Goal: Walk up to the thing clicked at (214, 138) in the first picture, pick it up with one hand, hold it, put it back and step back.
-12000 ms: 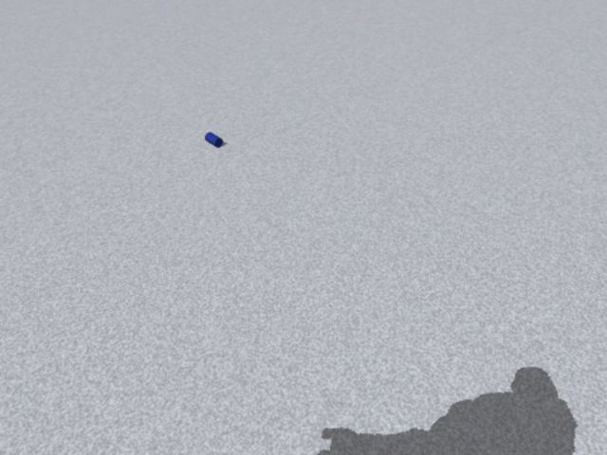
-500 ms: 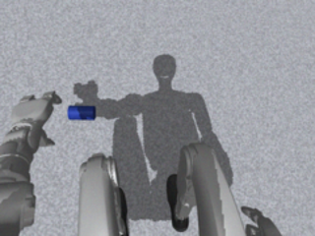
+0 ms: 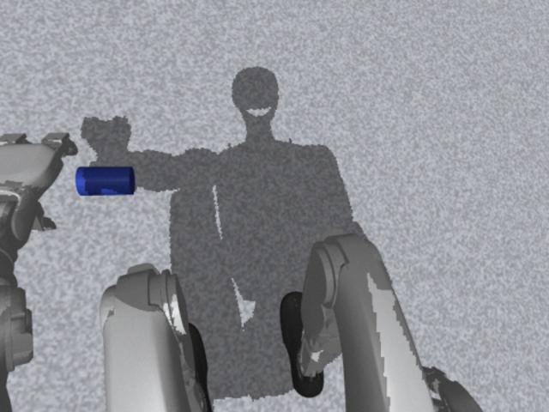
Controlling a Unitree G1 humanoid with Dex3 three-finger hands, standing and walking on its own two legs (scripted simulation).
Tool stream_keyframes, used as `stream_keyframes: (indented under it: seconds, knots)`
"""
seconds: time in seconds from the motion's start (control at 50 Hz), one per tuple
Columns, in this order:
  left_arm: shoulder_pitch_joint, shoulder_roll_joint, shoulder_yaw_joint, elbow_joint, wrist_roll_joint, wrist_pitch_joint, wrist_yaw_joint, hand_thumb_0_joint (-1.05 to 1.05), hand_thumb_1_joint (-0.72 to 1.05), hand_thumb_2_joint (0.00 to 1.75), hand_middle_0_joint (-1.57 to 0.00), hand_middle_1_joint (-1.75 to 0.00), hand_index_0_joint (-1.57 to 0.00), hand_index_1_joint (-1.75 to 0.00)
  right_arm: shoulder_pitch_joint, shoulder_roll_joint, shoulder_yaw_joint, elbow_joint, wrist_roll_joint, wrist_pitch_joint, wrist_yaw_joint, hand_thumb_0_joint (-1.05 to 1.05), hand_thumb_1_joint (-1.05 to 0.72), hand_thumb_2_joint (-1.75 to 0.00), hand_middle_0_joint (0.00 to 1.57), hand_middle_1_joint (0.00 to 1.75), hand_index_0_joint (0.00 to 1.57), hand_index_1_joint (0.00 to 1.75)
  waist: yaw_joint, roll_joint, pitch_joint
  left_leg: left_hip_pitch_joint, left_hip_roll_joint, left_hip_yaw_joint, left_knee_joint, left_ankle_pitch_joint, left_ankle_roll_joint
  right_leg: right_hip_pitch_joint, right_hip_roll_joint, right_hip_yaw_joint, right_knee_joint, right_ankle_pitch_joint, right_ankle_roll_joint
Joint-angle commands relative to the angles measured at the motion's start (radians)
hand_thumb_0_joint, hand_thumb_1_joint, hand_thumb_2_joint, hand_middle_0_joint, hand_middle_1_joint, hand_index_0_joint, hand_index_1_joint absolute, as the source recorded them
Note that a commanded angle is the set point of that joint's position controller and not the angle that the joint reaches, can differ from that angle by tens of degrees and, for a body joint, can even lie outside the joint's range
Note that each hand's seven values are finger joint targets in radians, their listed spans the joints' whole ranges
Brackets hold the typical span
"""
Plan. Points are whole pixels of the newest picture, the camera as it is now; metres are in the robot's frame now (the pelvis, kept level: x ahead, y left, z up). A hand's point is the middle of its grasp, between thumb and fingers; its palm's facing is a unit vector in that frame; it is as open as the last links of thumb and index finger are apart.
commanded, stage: rise first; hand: left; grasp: from above
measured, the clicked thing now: (106, 181) +0.51 +0.25 -0.32
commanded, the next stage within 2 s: approach in 0.80 s
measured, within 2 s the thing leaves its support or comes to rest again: neither
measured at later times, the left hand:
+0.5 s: hand (50, 187) +0.46 +0.30 -0.19, palm faces -0.46 -0.01 -0.89, open 12.6 cm
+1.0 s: hand (57, 187) +0.47 +0.29 -0.20, palm faces -0.47 +0.00 -0.88, open 12.5 cm
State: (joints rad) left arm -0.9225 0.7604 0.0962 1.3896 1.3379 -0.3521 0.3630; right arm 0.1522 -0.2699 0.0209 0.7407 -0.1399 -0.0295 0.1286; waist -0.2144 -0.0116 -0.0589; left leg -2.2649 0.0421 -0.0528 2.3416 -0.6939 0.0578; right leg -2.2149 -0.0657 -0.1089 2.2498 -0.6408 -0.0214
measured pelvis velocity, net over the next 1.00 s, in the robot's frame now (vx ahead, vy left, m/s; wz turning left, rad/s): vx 0.00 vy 0.00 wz -0.04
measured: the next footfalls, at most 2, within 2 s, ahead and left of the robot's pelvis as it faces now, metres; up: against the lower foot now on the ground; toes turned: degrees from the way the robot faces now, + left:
none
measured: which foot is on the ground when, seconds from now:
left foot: down 0.00-1.00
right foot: down 0.00-1.00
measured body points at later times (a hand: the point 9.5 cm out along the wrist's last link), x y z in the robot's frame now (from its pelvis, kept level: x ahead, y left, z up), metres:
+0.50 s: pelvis +0.00 +0.00 -0.02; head +0.25 +0.07 +0.35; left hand +0.48 +0.29 -0.14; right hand +0.05 -0.29 -0.12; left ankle +0.08 +0.11 -0.32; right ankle +0.11 -0.12 -0.32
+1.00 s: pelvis +0.00 +0.00 -0.03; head +0.26 +0.07 +0.34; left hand +0.49 +0.29 -0.15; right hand +0.04 -0.28 -0.12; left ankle +0.08 +0.11 -0.32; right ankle +0.11 -0.12 -0.32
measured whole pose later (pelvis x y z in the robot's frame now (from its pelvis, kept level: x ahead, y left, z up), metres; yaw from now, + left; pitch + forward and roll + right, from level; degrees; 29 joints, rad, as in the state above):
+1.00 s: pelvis +0.00 +0.00 -0.03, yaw -2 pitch +34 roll -9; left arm -0.96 0.83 0.09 1.43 1.35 -0.35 0.39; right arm 0.16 -0.28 0.07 0.72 -0.16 -0.05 0.15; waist -0.26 -0.03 -0.01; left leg -2.33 0.05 -0.08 2.44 -0.71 0.06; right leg -2.27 -0.05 -0.13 2.32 -0.64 -0.02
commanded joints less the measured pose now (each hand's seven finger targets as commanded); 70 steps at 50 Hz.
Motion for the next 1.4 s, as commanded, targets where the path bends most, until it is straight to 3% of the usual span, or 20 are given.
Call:
stream_keyframes:
  seconds: [0.0,0.18,0.24,0.42,0.52,0.62,0.64,0.68,0.72,0.74,0.84,0.88,1.0,1.08,1.14,1.24,1.26,1.32,1.34,1.38]
  knots:
    - [-0.287,0.277,0.044,-0.122,-0.019,-0.003,0.040,0.00,-0.26,0.76,-0.29,-0.78,-0.31,-0.76,0.218,-0.247,-0.067,-0.014,-0.011,0.003,-0.012,0.00,-0.91,-0.91,0.20,0.30,0.20,0.30,-0.012,0.242,-0.664,0.518,-0.057,-0.003,-0.242,0.197,-0.020,0.308,0.058,-0.018,-0.217,0.170,-0.012]
    - [-0.306,0.295,0.036,-0.133,-0.019,-0.019,0.043,0.00,-0.27,0.77,-0.29,-0.77,-0.31,-0.76,0.227,-0.255,-0.060,-0.006,-0.020,0.009,-0.010,0.00,-0.91,-0.91,0.20,0.30,0.20,0.30,-0.021,0.286,-0.665,0.514,-0.054,0.002,-0.204,0.235,-0.021,0.307,0.069,-0.021,-0.192,0.207,-0.012]
    - [-0.310,0.327,0.055,-0.126,-0.018,-0.019,0.055,0.00,-0.26,0.76,-0.29,-0.78,-0.31,-0.76,0.225,-0.256,-0.053,-0.011,-0.026,0.008,-0.009,0.00,-0.91,-0.91,0.20,0.30,0.20,0.30,-0.019,0.270,-0.657,0.478,-0.054,0.006,-0.196,0.211,-0.016,0.326,0.071,-0.021,-0.195,0.195,-0.010]
    - [-0.298,0.301,0.038,-0.108,-0.020,-0.003,0.060,0.00,-0.27,0.77,-0.28,-0.78,-0.30,-0.76,0.230,-0.269,-0.052,-0.008,-0.027,0.003,-0.005,0.00,-0.91,-0.91,0.20,0.30,0.20,0.30,-0.031,0.308,-0.658,0.510,-0.048,-0.010,-0.191,0.231,-0.025,0.279,0.071,-0.034,-0.166,0.205,-0.013]
    - [-0.323,0.337,0.048,-0.129,-0.026,0.002,0.054,0.00,-0.26,0.77,-0.30,-0.76,-0.31,-0.75,0.224,-0.274,-0.051,-0.013,-0.021,-0.001,-0.005,0.00,-0.91,-0.91,0.20,0.30,0.20,0.30,-0.030,0.299,-0.626,0.489,-0.046,-0.018,-0.196,0.183,-0.024,0.247,0.070,-0.036,-0.164,0.168,-0.016]
    - [-0.329,0.326,0.037,-0.124,-0.033,0.001,0.052,0.00,-0.25,0.75,-0.31,-0.76,-0.32,-0.75,0.224,-0.268,-0.045,-0.014,-0.017,-0.004,-0.002,0.00,-0.91,-0.91,0.20,0.30,0.20,0.30,-0.039,0.291,-0.637,0.454,-0.048,-0.006,-0.174,0.196,-0.018,0.284,0.076,-0.032,-0.164,0.188,-0.013]
    - [-0.325,0.351,0.058,-0.124,-0.033,0.000,0.054,0.00,-0.25,0.76,-0.32,-0.75,-0.32,-0.74,0.225,-0.272,-0.045,-0.018,-0.019,-0.005,-0.003,0.00,-0.91,-0.91,0.20,0.30,0.20,0.30,-0.040,0.276,-0.630,0.446,-0.049,-0.009,-0.174,0.184,-0.017,0.283,0.072,-0.034,-0.165,0.177,-0.012]
    - [-0.297,0.303,0.023,-0.073,-0.027,0.003,0.049,0.00,-0.25,0.76,-0.32,-0.74,-0.33,-0.74,0.216,-0.267,-0.037,-0.016,-0.019,-0.007,-0.002,0.00,-0.91,-0.91,0.20,0.30,0.20,0.30,-0.045,0.268,-0.605,0.433,-0.050,-0.008,-0.172,0.167,-0.017,0.268,0.075,-0.034,-0.164,0.159,-0.013]
    - [-0.333,0.355,0.054,-0.130,-0.025,-0.006,0.056,0.00,-0.24,0.75,-0.32,-0.73,-0.33,-0.73,0.228,-0.280,-0.041,-0.018,-0.019,-0.007,-0.005,0.00,-0.91,-0.90,0.20,0.30,0.20,0.30,-0.044,0.288,-0.651,0.469,-0.047,-0.013,-0.168,0.210,-0.021,0.284,0.076,-0.040,-0.157,0.198,-0.013]
    - [-0.312,0.355,0.051,-0.108,-0.018,-0.005,0.057,0.00,-0.25,0.76,-0.32,-0.73,-0.33,-0.73,0.228,-0.276,-0.039,-0.013,-0.017,-0.006,-0.002,0.00,-0.91,-0.91,0.20,0.30,0.20,0.30,-0.032,0.311,-0.650,0.468,-0.049,-0.011,-0.170,0.215,-0.024,0.281,0.076,-0.038,-0.148,0.196,-0.016]
    - [-0.315,0.310,0.022,-0.073,-0.016,-0.003,0.060,0.00,-0.24,0.75,-0.34,-0.71,-0.34,-0.71,0.225,-0.272,-0.030,-0.016,-0.020,-0.008,0.003,0.00,-0.91,-0.91,0.20,0.30,0.20,0.30,-0.057,0.320,-0.608,0.457,-0.048,-0.014,-0.170,0.200,-0.024,0.259,0.079,-0.044,-0.148,0.187,-0.016]
    - [-0.333,0.341,0.040,-0.098,-0.015,-0.005,0.067,0.00,-0.27,0.80,-0.37,-0.68,-0.33,-0.72,0.226,-0.279,-0.033,-0.013,-0.018,-0.009,0.002,0.00,-0.91,-0.90,0.20,0.30,0.20,0.30,-0.045,0.321,-0.629,0.485,-0.045,-0.025,-0.176,0.202,-0.028,0.243,0.078,-0.048,-0.141,0.181,-0.018]
    - [-0.415,0.257,-0.005,-0.155,-0.018,0.005,0.078,0.00,-0.27,0.77,-0.24,-0.85,-0.28,-0.82,0.250,-0.276,-0.039,-0.002,-0.018,-0.023,0.009,0.00,-0.90,-0.89,0.20,0.30,0.20,0.30,-0.095,0.351,-0.627,0.504,-0.040,-0.032,-0.174,0.209,-0.030,0.220,0.076,-0.056,-0.140,0.202,-0.015]
    - [-0.518,0.173,-0.072,-0.145,-0.023,0.032,0.082,0.00,-0.29,0.79,-0.23,-0.86,-0.27,-0.83,0.256,-0.274,-0.032,0.002,-0.023,-0.035,0.010,0.00,-0.90,-0.89,0.20,0.30,0.20,0.30,-0.138,0.353,-0.637,0.512,-0.037,-0.032,-0.165,0.189,-0.030,0.214,0.079,-0.058,-0.148,0.199,-0.016]
    - [-0.526,0.159,-0.084,-0.078,-0.007,0.069,0.095,0.00,-0.29,0.80,-0.23,-0.87,-0.26,-0.83,0.265,-0.281,-0.028,0.002,-0.019,-0.039,0.005,0.00,-0.90,-0.89,0.20,0.30,0.20,0.30,-0.135,0.384,-0.637,0.524,-0.037,-0.035,-0.187,0.189,-0.036,0.199,0.078,-0.060,-0.145,0.201,-0.020]
    - [-0.510,0.231,-0.038,-0.005,0.016,0.148,0.111,0.00,-0.29,0.81,-0.25,-0.85,-0.28,-0.82,0.273,-0.283,-0.006,-0.022,-0.018,-0.035,0.006,0.00,-0.90,-0.89,0.20,0.30,0.20,0.30,-0.118,0.385,-0.652,0.496,-0.044,-0.012,-0.187,0.245,-0.031,0.266,0.078,-0.050,-0.148,0.255,-0.023]
    - [-0.524,0.238,-0.033,-0.010,0.011,0.162,0.104,0.00,-0.29,0.81,-0.25,-0.85,-0.28,-0.83,0.278,-0.280,-0.001,-0.024,-0.016,-0.034,0.007,0.00,-0.90,-0.89,0.20,0.30,0.20,0.30,-0.129,0.351,-0.644,0.473,-0.045,-0.006,-0.177,0.242,-0.024,0.280,0.079,-0.048,-0.151,0.261,-0.021]
    - [-0.430,0.239,-0.035,0.057,-0.007,0.203,0.076,0.00,-0.30,0.81,-0.23,-0.87,-0.26,-0.84,0.265,-0.283,0.012,-0.056,-0.002,-0.034,0.009,0.00,-0.90,-0.89,0.20,0.30,0.20,0.30,-0.112,0.341,-0.631,0.432,-0.048,0.007,-0.179,0.260,-0.017,0.325,0.079,-0.039,-0.155,0.276,-0.019]
    - [-0.464,0.297,0.010,0.003,-0.022,0.204,0.070,0.00,-0.30,0.81,-0.23,-0.87,-0.26,-0.84,0.270,-0.294,0.004,-0.067,0.002,-0.036,0.009,0.00,-0.90,-0.89,0.20,0.30,0.20,0.30,-0.121,0.314,-0.650,0.421,-0.047,0.008,-0.166,0.269,-0.012,0.345,0.076,-0.038,-0.157,0.289,-0.013]
    - [-0.381,0.291,0.009,0.039,-0.041,0.216,0.040,0.00,-0.32,0.81,-0.21,-0.89,-0.25,-0.86,0.253,-0.285,0.009,-0.088,0.012,-0.029,0.010,0.00,-0.90,-0.89,0.20,0.30,0.20,0.30,-0.093,0.290,-0.650,0.378,-0.050,0.017,-0.169,0.265,-0.007,0.400,0.079,-0.028,-0.162,0.289,-0.011]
